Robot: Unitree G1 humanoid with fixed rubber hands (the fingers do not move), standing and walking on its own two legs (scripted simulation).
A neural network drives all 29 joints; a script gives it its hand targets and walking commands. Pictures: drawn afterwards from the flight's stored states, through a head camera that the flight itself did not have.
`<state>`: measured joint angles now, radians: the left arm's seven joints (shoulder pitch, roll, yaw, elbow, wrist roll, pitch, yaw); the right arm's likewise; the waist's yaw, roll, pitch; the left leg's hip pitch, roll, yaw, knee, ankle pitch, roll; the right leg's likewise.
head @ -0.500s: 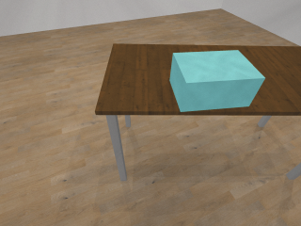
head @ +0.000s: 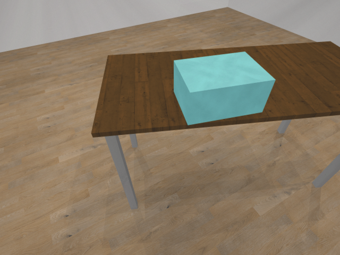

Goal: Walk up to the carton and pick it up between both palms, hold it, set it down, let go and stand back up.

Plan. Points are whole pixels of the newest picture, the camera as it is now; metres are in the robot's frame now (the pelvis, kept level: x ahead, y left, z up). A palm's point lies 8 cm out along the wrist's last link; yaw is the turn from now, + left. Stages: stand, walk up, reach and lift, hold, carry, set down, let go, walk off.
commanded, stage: walk up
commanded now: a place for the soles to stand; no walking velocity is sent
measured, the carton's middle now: (218, 86) +0.70 -0.14 +0.03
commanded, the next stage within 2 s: none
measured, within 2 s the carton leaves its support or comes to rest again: neither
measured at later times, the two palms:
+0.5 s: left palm out of the picture +0.12 +0.21 -0.12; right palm out of the picture -0.03 -0.31 -0.11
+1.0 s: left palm out of the picture +0.13 +0.02 -0.13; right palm out of the picture +0.28 -0.49 -0.10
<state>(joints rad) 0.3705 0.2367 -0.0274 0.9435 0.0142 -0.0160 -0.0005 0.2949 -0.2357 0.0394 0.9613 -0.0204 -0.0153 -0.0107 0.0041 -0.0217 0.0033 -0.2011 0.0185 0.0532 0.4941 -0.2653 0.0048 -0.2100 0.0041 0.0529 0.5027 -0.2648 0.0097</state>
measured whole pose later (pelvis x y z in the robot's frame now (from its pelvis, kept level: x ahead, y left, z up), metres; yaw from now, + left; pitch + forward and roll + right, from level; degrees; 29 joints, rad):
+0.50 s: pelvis +0.04 -0.06 +0.00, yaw +1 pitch -3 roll +0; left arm 0.25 0.33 0.02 0.83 0.08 0.03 -0.06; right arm 0.49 -0.21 -0.01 1.00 -0.05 -0.05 -0.05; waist -0.04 -0.06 0.07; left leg -0.08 0.10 0.01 0.40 -0.27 -0.02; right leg -0.55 -0.11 0.01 0.94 -0.31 0.06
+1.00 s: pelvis +0.16 -0.24 +0.00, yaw +8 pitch -4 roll +1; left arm 0.37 0.27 0.02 0.85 0.06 0.04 -0.01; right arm 0.33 -0.24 -0.05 0.80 -0.04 -0.02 -0.05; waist 0.08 -0.05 0.06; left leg -0.46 -0.03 0.02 0.95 -0.37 0.04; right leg -0.18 -0.01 -0.20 0.49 -0.25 -0.09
